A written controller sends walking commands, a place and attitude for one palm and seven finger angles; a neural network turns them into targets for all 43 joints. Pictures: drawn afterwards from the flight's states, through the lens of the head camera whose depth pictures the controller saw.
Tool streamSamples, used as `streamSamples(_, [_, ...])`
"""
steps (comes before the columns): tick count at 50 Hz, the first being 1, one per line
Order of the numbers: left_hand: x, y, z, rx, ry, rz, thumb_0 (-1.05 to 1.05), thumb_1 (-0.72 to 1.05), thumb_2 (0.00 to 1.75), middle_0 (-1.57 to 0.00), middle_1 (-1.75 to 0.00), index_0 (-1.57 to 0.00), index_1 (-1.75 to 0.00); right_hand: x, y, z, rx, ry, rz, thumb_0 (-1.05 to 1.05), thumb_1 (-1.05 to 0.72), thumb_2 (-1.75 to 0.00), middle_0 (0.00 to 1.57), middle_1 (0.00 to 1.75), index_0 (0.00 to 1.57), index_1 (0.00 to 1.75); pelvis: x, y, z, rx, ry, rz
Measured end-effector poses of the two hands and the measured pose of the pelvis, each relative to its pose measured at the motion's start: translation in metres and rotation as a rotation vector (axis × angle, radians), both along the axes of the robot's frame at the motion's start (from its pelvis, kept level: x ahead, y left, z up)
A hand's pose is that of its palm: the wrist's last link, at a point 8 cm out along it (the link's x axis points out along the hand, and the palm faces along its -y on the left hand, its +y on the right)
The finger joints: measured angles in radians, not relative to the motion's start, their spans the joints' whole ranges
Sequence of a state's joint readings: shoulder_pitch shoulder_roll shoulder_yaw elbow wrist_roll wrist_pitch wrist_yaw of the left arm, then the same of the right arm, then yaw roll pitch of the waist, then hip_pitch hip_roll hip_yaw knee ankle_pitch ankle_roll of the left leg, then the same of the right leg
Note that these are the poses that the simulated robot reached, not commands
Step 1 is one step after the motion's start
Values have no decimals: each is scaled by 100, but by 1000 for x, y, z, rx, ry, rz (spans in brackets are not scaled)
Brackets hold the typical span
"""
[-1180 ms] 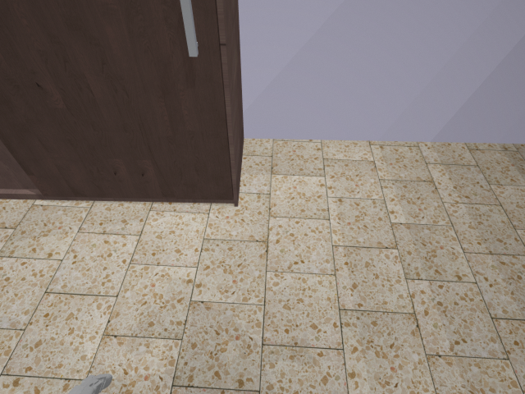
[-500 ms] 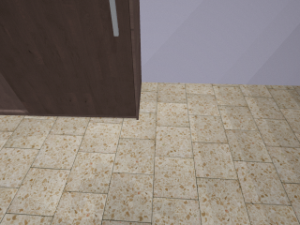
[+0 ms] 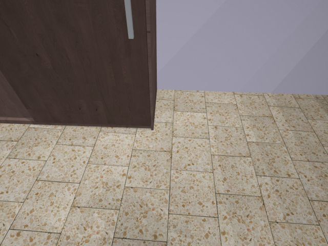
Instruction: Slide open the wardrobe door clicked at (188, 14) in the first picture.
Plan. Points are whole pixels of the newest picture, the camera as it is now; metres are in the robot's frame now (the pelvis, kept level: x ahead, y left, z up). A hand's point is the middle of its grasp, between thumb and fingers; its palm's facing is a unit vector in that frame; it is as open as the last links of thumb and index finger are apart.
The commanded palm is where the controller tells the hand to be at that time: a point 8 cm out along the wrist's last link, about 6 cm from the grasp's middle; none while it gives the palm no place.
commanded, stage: look at it before walking up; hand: right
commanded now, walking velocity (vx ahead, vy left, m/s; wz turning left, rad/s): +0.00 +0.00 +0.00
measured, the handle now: (129, 15) +1.08 +0.23 +0.12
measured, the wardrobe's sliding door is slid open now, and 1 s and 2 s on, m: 0.00 0.00 0.00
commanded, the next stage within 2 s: walk to a spot facing it in 0.26 s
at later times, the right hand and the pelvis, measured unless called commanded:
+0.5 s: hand out of the picture +0.08 -0.25 -0.16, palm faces -0.04 +0.94 -0.33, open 7.4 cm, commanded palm none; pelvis +0.01 +0.00 +0.00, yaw +2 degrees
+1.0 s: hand out of the picture +0.07 -0.16 -0.17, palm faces -0.22 +0.95 -0.23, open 7.4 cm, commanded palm none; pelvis -0.02 +0.01 -0.01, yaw +17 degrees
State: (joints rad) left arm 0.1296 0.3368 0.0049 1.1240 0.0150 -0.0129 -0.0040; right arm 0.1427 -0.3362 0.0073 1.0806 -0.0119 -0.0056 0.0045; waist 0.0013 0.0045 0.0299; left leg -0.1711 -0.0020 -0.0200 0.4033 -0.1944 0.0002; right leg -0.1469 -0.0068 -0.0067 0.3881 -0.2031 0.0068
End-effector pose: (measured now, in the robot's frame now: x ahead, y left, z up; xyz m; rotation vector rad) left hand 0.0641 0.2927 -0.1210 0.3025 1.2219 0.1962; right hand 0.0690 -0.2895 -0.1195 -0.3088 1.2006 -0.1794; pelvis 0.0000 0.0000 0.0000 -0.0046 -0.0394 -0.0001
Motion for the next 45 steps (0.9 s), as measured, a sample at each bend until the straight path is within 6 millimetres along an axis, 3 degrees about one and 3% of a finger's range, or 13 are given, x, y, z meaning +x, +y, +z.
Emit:
streamSamples(26, [17, -6, -2, 1, -40, 31, 0, 90, 90, -20, -30, -21, -30, 10, 2, -6, -2, 33, 10, 1, -91, -90, 20, 30, 20, 30, 8, -1, -4, -3, 15, 51])
streamSamples(32, [-1, -19, -19, -55, -65, 105, 0, 90, 90, -20, -30, -21, -30, 10, 26, -21, 32, 68, 59, 1, -91, -90, 20, 30, 20, 30, 1, 4, -15, -27, 14, 122])
streamSamples(38, [-30, -15, -49, -117, -36, 181, 0, 90, 90, -20, -30, -21, -30, 6, 59, -30, 49, 58, 97, 1, -91, -90, 20, 30, 20, 30, -6, 19, -30, -22, 4, 178])
streamSamples(45, [-54, -13, -32, -120, -4, 245, 0, 91, 90, -20, -30, -21, -30, -5, 80, -19, 81, 103, 122, 1, -91, -90, 20, 30, 20, 30, -14, 21, -12, -26, 40, 237])
